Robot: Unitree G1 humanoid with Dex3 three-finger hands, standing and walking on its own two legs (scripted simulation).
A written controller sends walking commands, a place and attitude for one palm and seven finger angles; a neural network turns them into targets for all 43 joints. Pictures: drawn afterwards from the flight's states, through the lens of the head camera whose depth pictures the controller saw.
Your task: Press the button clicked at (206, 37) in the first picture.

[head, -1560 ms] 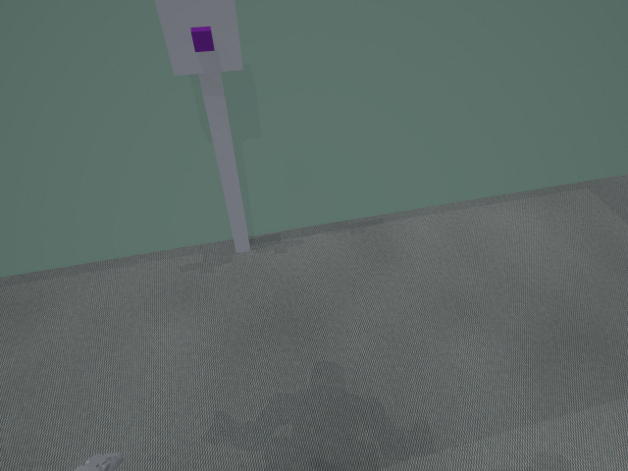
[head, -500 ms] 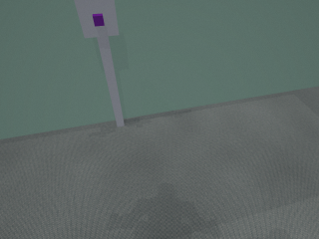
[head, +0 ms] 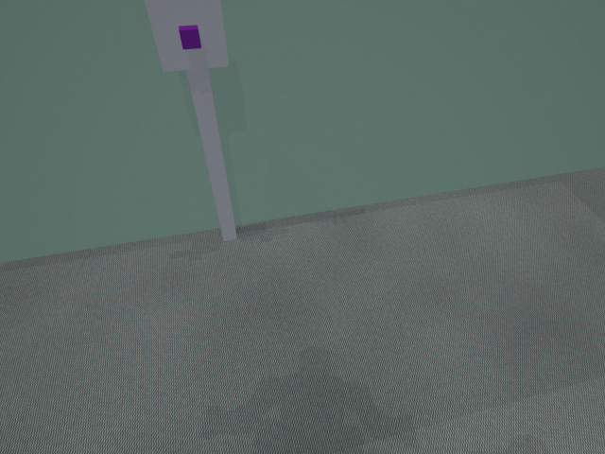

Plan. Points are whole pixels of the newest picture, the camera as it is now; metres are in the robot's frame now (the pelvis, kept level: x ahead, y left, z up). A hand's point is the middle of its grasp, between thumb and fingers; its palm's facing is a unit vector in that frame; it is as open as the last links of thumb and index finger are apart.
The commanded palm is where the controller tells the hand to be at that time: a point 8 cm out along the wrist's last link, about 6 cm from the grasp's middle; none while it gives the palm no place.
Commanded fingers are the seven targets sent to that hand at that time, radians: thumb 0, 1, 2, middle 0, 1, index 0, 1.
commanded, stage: walk to a spot facing it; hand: left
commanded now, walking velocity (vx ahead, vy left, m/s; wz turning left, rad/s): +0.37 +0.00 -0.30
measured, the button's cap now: (190, 36) +1.03 +0.36 +0.09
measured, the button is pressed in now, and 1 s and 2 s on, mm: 0 0 0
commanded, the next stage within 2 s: turn to face it in 0.70 s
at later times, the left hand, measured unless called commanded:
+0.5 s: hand out of the picture +0.08 +0.15 -0.19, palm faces -0.01 -0.98 -0.18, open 7.3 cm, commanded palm none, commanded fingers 0.00 0.90 0.90 -0.20 -0.30 -0.20 -0.30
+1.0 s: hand (228, 296) +0.43 +0.18 -0.17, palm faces -0.17 -0.96 -0.22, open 7.3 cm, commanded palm none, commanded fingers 0.00 0.90 0.90 -0.20 -0.30 -0.20 -0.30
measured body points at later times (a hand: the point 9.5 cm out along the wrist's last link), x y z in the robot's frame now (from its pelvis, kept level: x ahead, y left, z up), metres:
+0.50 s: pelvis +0.11 -0.02 -0.02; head +0.13 -0.02 +0.43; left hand +0.08 +0.21 -0.17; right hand +0.05 -0.24 -0.18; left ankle +0.05 +0.10 -0.67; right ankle +0.02 -0.10 -0.75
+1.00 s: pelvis +0.30 +0.01 -0.01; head +0.32 +0.01 +0.44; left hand +0.44 +0.23 -0.16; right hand +0.28 -0.23 -0.16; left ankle +0.35 +0.10 -0.75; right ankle +0.32 -0.12 -0.72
